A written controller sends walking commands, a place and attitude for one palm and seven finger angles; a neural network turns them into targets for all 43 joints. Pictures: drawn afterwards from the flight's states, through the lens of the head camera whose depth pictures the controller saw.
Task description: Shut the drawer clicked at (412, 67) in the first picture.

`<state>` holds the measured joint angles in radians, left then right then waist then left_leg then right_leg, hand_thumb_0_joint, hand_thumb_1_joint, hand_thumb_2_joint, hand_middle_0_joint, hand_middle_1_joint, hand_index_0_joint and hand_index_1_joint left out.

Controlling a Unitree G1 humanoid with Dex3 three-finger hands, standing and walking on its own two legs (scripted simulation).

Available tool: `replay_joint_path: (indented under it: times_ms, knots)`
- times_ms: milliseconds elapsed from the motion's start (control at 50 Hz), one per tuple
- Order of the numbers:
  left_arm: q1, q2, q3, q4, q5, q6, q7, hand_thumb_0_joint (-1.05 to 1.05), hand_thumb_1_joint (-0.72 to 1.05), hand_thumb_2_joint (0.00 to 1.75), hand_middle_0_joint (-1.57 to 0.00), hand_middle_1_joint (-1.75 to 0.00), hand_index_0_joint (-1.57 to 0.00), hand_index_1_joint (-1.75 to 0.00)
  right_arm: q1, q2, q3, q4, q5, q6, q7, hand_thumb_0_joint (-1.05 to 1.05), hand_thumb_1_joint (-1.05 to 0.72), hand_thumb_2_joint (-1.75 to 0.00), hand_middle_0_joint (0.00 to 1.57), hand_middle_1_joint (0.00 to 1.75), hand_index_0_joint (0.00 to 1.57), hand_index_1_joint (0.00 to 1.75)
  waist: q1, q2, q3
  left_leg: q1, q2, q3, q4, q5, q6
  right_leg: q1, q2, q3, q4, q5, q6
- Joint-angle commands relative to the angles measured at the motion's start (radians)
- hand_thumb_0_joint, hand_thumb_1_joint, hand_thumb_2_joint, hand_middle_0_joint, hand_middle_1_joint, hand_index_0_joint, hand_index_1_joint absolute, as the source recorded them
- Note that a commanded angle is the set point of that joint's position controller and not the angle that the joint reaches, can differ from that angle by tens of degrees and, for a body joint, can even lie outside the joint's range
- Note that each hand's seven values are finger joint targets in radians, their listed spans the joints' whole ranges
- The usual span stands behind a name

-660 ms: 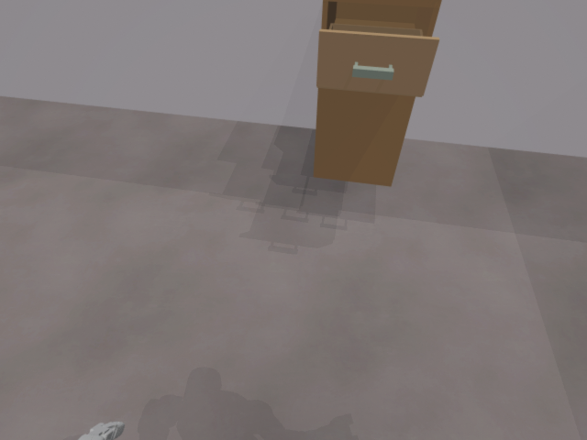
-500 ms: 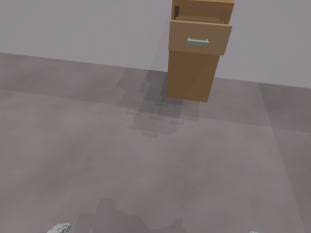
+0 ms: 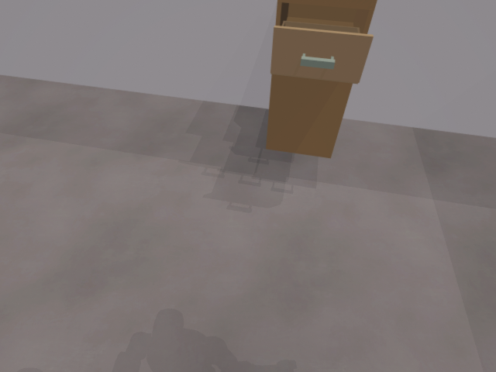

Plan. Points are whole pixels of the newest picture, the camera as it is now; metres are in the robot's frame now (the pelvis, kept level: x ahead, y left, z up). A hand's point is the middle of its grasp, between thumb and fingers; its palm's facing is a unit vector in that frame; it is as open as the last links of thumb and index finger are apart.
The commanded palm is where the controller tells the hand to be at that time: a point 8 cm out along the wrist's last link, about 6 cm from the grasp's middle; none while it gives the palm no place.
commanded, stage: stand and wait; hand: left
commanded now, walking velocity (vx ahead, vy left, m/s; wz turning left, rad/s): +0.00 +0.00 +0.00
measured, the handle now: (317, 59) +1.19 -0.20 -0.03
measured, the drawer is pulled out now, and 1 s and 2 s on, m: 0.29 0.29 0.29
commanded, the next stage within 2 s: look at it before walking up in 0.16 s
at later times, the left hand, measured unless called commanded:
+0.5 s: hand out of the picture +0.07 +0.25 -0.16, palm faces -0.02 -0.95 -0.32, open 7.4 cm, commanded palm none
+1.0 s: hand out of the picture +0.07 +0.24 -0.16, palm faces -0.02 -0.95 -0.32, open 7.4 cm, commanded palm none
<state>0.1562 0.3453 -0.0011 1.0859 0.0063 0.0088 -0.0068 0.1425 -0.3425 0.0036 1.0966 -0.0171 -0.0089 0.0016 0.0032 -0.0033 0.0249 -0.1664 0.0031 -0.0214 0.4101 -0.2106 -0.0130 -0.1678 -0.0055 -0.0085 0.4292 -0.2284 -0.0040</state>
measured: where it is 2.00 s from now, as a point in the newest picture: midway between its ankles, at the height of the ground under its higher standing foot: (269, 353)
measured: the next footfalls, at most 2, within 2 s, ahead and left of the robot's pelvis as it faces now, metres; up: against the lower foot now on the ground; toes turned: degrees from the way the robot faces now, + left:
left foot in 1.72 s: +0.42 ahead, +0.03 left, +0.00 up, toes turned -16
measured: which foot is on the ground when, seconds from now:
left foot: down 0.00-1.00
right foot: down 0.00-1.00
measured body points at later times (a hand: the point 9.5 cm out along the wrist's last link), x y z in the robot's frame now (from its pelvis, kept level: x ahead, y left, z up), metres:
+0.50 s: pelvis +0.00 +0.00 +0.00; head +0.00 +0.01 +0.45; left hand +0.07 +0.30 -0.13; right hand +0.07 -0.29 -0.13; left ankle +0.01 +0.13 -0.74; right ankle +0.00 -0.12 -0.74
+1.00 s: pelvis +0.01 +0.00 +0.00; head +0.01 +0.00 +0.45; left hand +0.08 +0.29 -0.14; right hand +0.09 -0.29 -0.13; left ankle +0.01 +0.13 -0.74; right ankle +0.00 -0.12 -0.74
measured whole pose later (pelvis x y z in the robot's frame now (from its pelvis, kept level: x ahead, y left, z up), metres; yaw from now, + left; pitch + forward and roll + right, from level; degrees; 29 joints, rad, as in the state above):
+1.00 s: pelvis +0.01 +0.00 +0.00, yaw -2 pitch -1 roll +0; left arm 0.17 0.32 0.00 1.09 0.01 0.02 0.00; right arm 0.12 -0.32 0.01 1.11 -0.02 -0.01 0.00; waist 0.02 -0.01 0.00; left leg -0.15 0.01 0.00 0.40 -0.23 -0.01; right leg -0.16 0.00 0.02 0.42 -0.24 0.00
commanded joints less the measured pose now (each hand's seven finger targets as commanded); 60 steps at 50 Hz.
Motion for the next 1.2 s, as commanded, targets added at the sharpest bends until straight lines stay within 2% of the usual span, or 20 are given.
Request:
replay_joint_path:
  times_ms: [0,200,360,400,540,620,680,860,900,920,940,980,1020,1040,1060,1080,1120,1140,1160,1180]
  knots:
    - [-0.055,0.202,0.037,-0.068,0.003,-0.031,0.015,0.0,0.9,0.9,-0.2,-0.3,-0.2,-0.3,-0.061,-0.203,-0.041,-0.069,0.007,-0.028,-0.017,0.0,-0.9,-0.9,0.2,0.3,0.2,0.3,0.0,-0.008,-0.049,0.007,0.109,-0.086,-0.072,0.105,0.043,0.001,-0.113,0.113,-0.098,0.066,-0.031]
    - [-0.057,0.204,0.036,-0.06,0.005,-0.031,0.015,0.0,0.9,0.9,-0.2,-0.3,-0.2,-0.3,-0.057,-0.2,-0.041,-0.053,0.006,-0.025,-0.014,0.0,-0.9,-0.9,0.2,0.3,0.2,0.3,-0.002,-0.01,-0.022,-0.002,0.105,-0.087,-0.086,0.07,0.039,-0.019,-0.115,0.124,-0.125,0.013,-0.03]
    - [-0.055,0.199,0.036,-0.061,0.006,-0.028,0.014,0.0,0.9,0.9,-0.2,-0.3,-0.2,-0.3,-0.056,-0.202,-0.04,-0.053,0.007,-0.027,-0.014,0.0,-0.9,-0.9,0.2,0.3,0.2,0.3,0.001,0.012,-0.03,-0.013,0.11,-0.099,-0.102,0.055,0.043,-0.007,-0.108,0.118,-0.117,0.009,-0.026]
    - [-0.053,0.199,0.035,-0.061,0.006,-0.029,0.014,0.0,0.9,0.9,-0.2,-0.3,-0.2,-0.3,-0.056,-0.201,-0.039,-0.052,0.008,-0.028,-0.014,0.0,-0.9,-0.9,0.2,0.3,0.2,0.3,0.001,-0.006,-0.037,-0.007,0.11,-0.099,-0.1,0.07,0.043,-0.002,-0.109,0.114,-0.116,0.024,-0.025]
    - [-0.049,0.198,0.033,-0.058,0.006,-0.031,0.014,0.0,0.9,0.9,-0.2,-0.3,-0.2,-0.3,-0.058,-0.204,-0.04,-0.049,0.009,-0.029,-0.014,0.0,-0.9,-0.9,0.2,0.3,0.2,0.3,0.0,0.01,-0.057,0.017,0.114,-0.094,-0.095,0.11,0.043,0.008,-0.111,0.11,-0.108,0.073,-0.024]
    - [-0.048,0.199,0.034,-0.056,0.005,-0.033,0.016,0.0,0.9,0.9,-0.2,-0.3,-0.2,-0.3,-0.056,-0.202,-0.039,-0.049,0.01,-0.028,-0.015,0.0,-0.9,-0.9,0.2,0.3,0.2,0.3,0.0,-0.01,-0.065,0.025,0.115,-0.094,-0.089,0.145,0.042,0.02,-0.113,0.109,-0.106,0.11,-0.026]
    - [-0.048,0.198,0.033,-0.054,0.005,-0.032,0.016,0.0,0.9,0.9,-0.2,-0.3,-0.2,-0.3,-0.063,-0.202,-0.038,-0.046,0.01,-0.027,-0.014,0.0,-0.9,-0.9,0.2,0.3,0.2,0.3,0.002,-0.005,-0.05,0.024,0.115,-0.091,-0.095,0.134,0.041,0.015,-0.115,0.107,-0.112,0.103,-0.024]
    - [-0.045,0.201,0.033,-0.054,0.005,-0.036,0.017,0.0,0.9,0.9,-0.2,-0.3,-0.2,-0.3,-0.07,-0.202,-0.038,-0.048,0.01,-0.028,-0.015,0.0,-0.9,-0.9,0.2,0.3,0.2,0.3,0.001,-0.006,-0.06,0.045,0.116,-0.086,-0.091,0.177,0.04,0.028,-0.12,0.105,-0.112,0.157,-0.025]
    - [0.004,0.099,0.014,-0.032,0.004,-0.016,0.019,0.0,0.9,0.9,-0.2,-0.3,-0.2,-0.3,-0.015,-0.102,-0.016,-0.024,0.002,-0.014,-0.014,0.0,-0.9,-0.9,0.2,0.3,0.2,0.3,-0.002,-0.006,-0.066,0.06,0.114,-0.052,-0.069,0.087,0.021,0.008,-0.104,0.114,-0.101,0.065,-0.015]
    - [0.03,0.08,0.013,-0.031,0.008,-0.006,0.017,0.0,0.9,0.9,-0.2,-0.3,-0.2,-0.3,0.016,-0.081,-0.014,-0.023,0.0,-0.007,-0.013,0.0,-0.9,-0.9,0.2,0.3,0.2,0.3,-0.001,-0.006,-0.062,0.055,0.114,-0.04,-0.054,-0.009,0.02,-0.016,-0.093,0.123,-0.091,-0.038,-0.018]
    - [0.037,0.081,0.017,-0.037,0.011,0.002,0.011,0.0,0.9,0.9,-0.2,-0.3,-0.2,-0.3,0.02,-0.086,-0.02,-0.027,-0.003,-0.003,-0.013,0.0,-0.9,-0.9,0.2,0.3,0.2,0.3,-0.002,0.009,-0.021,0.035,0.117,-0.038,-0.061,-0.113,0.024,-0.065,-0.08,0.132,-0.086,-0.133,-0.022]
    - [0.046,0.087,0.028,-0.063,0.016,0.011,-0.002,0.0,0.9,0.9,-0.2,-0.3,-0.2,-0.3,0.032,-0.108,-0.034,-0.045,-0.007,0.002,-0.013,0.0,-0.9,-0.9,0.2,0.3,0.2,0.3,-0.003,0.023,0.052,-0.01,0.138,-0.06,-0.09,-0.299,0.041,-0.147,-0.048,0.14,-0.055,-0.258,-0.031]
    - [0.067,0.079,0.039,-0.091,0.017,0.01,-0.012,0.0,0.9,0.9,-0.2,-0.3,-0.2,-0.3,0.06,-0.139,-0.052,-0.067,-0.005,0.001,-0.014,0.0,-0.9,-0.9,0.2,0.3,0.2,0.3,-0.008,0.072,0.081,0.003,0.192,-0.115,-0.123,-0.407,0.075,-0.233,-0.007,0.113,0.043,-0.284,-0.031]
    - [0.073,0.062,0.043,-0.106,0.018,0.006,-0.017,0.0,0.9,0.9,-0.2,-0.3,-0.2,-0.3,0.078,-0.153,-0.063,-0.073,-0.004,-0.003,-0.016,0.0,-0.9,-0.9,0.2,0.3,0.2,0.3,-0.012,0.106,0.095,0.01,0.24,-0.163,-0.151,-0.432,0.104,-0.27,0.021,0.073,0.131,-0.258,-0.024]
    - [0.08,0.038,0.045,-0.119,0.017,0.002,-0.021,0.0,0.9,0.9,-0.2,-0.3,-0.2,-0.3,0.084,-0.168,-0.073,-0.08,-0.002,-0.009,-0.018,0.0,-0.9,-0.9,0.2,0.3,0.2,0.3,-0.012,0.155,0.098,0.028,0.302,-0.202,-0.173,-0.403,0.138,-0.299,0.035,0.016,0.233,-0.21,-0.015]
    - [0.064,0.021,0.048,-0.136,0.017,-0.003,-0.025,0.0,0.9,0.9,-0.2,-0.3,-0.2,-0.3,0.097,-0.165,-0.079,-0.086,-0.001,-0.017,-0.019,0.0,-0.9,-0.9,0.2,0.3,0.2,0.3,-0.018,0.171,0.087,0.062,0.342,-0.203,-0.177,-0.313,0.169,-0.33,0.013,-0.006,0.297,-0.232,-0.008]
    - [0.058,0.003,0.054,-0.159,0.015,-0.012,-0.031,0.0,0.9,0.9,-0.2,-0.3,-0.2,-0.3,0.109,-0.145,-0.083,-0.091,-0.003,-0.028,-0.019,0.0,-0.9,-0.9,0.2,0.3,0.2,0.3,-0.017,0.155,0.071,0.095,0.36,-0.147,-0.123,-0.129,0.181,-0.34,-0.023,-0.009,0.303,-0.265,-0.006]
    - [0.09,-0.009,0.058,-0.153,0.016,-0.019,-0.034,0.0,0.9,0.9,-0.2,-0.3,-0.2,-0.3,0.097,-0.131,-0.083,-0.096,-0.004,-0.03,-0.02,0.0,-0.9,-0.9,0.2,0.3,0.2,0.3,0.002,0.146,0.061,0.059,0.345,-0.08,-0.056,-0.05,0.158,-0.262,-0.028,-0.025,0.253,-0.243,-0.008]
    - [0.172,-0.02,0.063,-0.127,0.018,-0.023,-0.035,0.0,0.9,0.9,-0.2,-0.3,-0.2,-0.3,0.07,-0.117,-0.08,-0.101,-0.006,-0.029,-0.02,0.0,-0.9,-0.9,0.2,0.3,0.2,0.3,0.043,0.119,0.035,-0.021,0.295,0.011,0.065,-0.03,0.115,-0.116,-0.012,-0.058,0.159,-0.165,-0.014]
    - [0.296,0.01,0.075,-0.089,0.021,-0.032,-0.03,0.0,0.9,0.9,-0.2,-0.3,-0.2,-0.3,0.046,-0.079,-0.075,-0.114,-0.002,-0.028,-0.016,0.0,-0.9,-0.9,0.2,0.3,0.2,0.3,0.099,-0.015,-0.002,-0.17,0.21,0.105,0.302,-0.067,0.056,0.09,-0.024,0.013,0.013,-0.092,-0.037]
